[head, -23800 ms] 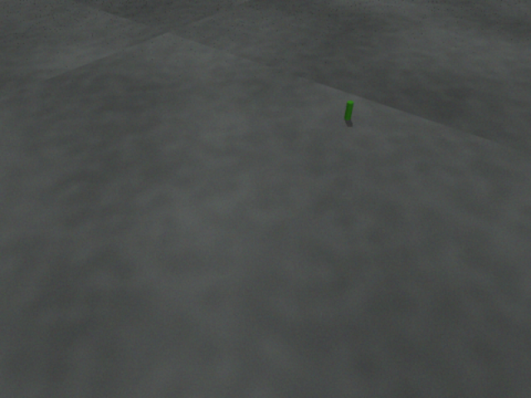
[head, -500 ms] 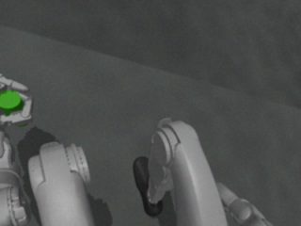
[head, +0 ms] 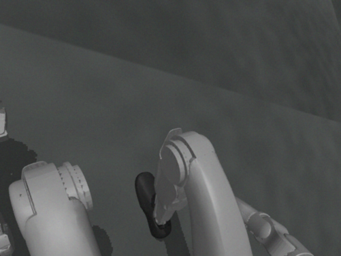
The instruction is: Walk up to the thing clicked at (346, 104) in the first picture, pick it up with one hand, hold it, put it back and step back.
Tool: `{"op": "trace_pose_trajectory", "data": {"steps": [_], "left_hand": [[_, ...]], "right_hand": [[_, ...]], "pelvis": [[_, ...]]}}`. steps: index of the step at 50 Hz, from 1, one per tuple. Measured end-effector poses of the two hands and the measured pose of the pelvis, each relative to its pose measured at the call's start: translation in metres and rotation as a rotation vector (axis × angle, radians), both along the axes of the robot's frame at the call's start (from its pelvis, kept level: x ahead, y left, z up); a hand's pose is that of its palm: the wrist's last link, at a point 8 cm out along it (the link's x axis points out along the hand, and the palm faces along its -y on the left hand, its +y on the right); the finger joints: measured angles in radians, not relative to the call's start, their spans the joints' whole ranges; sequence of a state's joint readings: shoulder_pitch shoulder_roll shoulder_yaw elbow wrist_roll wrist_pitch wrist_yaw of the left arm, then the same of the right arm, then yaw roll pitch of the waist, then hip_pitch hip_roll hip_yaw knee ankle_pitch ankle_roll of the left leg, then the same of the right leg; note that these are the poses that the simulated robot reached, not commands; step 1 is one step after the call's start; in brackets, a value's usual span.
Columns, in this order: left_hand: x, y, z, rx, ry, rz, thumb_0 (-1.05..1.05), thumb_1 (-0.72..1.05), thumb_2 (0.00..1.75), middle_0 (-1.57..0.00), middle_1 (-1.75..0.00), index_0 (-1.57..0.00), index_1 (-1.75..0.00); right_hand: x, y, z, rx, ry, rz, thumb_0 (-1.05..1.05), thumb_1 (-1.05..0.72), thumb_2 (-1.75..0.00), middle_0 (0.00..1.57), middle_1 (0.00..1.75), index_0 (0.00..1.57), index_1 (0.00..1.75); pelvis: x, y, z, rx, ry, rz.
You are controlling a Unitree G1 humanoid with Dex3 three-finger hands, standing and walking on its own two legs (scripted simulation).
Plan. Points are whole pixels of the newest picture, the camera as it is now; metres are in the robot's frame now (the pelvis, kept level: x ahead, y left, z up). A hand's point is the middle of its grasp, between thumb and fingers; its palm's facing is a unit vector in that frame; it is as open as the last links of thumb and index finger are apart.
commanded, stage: lower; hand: left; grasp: from the side
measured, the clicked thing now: out of the picture +0.43 +0.26 -0.19
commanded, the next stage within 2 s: loosen in 0.58 s
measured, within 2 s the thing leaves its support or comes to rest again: rests again in 0.64 s
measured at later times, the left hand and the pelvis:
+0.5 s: hand out of the picture +0.44 +0.24 -0.18, palm faces +0.23 -0.97 -0.02, open 5.8 cm; pelvis +0.00 +0.01 +0.00, yaw -2 degrees
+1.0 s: hand out of the picture +0.43 +0.24 -0.18, palm faces +0.23 -0.97 +0.00, open 6.0 cm; pelvis +0.00 +0.01 +0.00, yaw -2 degrees
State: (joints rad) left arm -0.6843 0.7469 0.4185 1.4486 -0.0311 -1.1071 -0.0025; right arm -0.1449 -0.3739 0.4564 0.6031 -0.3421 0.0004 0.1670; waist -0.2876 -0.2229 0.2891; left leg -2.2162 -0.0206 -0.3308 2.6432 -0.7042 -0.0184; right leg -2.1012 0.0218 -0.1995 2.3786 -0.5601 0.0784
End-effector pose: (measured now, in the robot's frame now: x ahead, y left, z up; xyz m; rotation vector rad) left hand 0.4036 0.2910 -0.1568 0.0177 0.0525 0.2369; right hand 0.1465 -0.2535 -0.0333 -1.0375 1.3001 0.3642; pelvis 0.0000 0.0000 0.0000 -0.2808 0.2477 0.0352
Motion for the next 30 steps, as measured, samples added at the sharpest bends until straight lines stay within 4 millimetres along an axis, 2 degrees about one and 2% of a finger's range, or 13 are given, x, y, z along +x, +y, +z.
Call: {"op": "trace_pose_trajectory", "data": {"steps": [18, 30], "left_hand": [[0.000, 0.000, -0.016, -0.007, -0.003, 0.002, 0.08, 0.11, 1.18, -1.00, -1.19, -0.97, -1.16], [-0.003, -0.001, -0.024, -0.004, -0.003, -0.003, 0.08, 0.11, 1.18, -1.00, -1.19, -0.97, -1.16]], "right_hand": [[-0.009, 0.008, 0.010, -0.038, 0.030, 0.031, -0.01, -0.90, -0.90, 0.20, 0.30, 0.21, 0.30], [-0.005, 0.009, 0.015, -0.059, 0.043, 0.055, -0.01, -0.90, -0.90, 0.20, 0.30, 0.21, 0.30]], "pelvis": [[-0.002, 0.006, 0.000, -0.034, -0.023, -0.018], [-0.002, 0.008, 0.000, -0.046, -0.033, -0.022]]}}
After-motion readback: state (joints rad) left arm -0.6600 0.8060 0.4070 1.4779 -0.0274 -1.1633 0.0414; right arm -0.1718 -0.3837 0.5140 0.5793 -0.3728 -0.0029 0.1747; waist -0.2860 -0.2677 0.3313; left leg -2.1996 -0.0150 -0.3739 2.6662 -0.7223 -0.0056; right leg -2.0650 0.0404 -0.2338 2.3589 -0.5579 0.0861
